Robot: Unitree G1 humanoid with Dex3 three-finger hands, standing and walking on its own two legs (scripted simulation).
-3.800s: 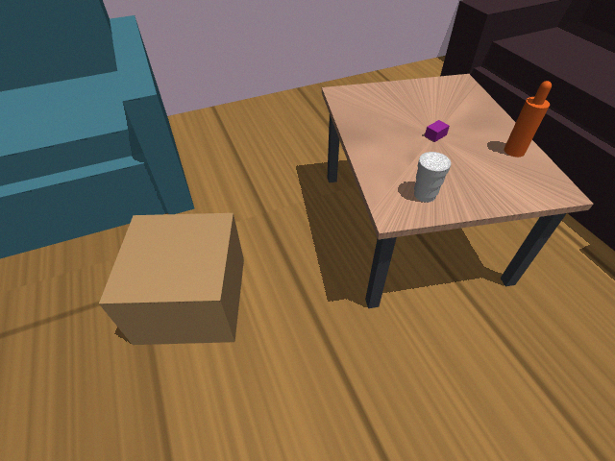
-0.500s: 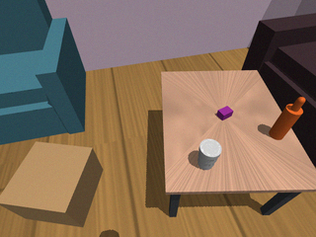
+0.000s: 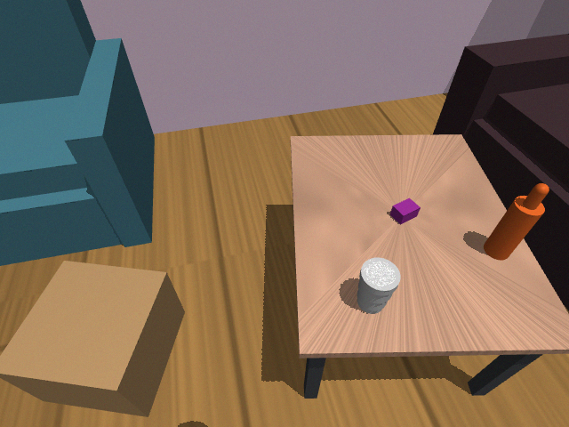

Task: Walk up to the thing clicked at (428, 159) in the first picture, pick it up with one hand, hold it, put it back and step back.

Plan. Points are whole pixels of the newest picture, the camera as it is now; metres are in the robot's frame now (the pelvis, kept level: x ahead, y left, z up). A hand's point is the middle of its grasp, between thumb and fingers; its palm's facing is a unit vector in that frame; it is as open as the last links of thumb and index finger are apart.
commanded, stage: walk up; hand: right
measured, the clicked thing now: (375, 288) +0.48 -0.19 -0.25
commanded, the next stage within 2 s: stand in 0.08 s
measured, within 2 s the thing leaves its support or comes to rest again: neither
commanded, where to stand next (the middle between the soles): +0.05 +0.02 m, yaw +0 degrees
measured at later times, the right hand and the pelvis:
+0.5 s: hand out of the picture +0.08 -0.26 -0.15, palm faces +0.03 +0.94 -0.35, open 7.3 cm; pelvis +0.01 +0.00 +0.00, yaw -1 degrees
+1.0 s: hand out of the picture +0.08 -0.27 -0.15, palm faces +0.02 +0.94 -0.34, open 7.3 cm; pelvis +0.01 -0.01 +0.00, yaw -1 degrees
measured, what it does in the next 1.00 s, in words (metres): stands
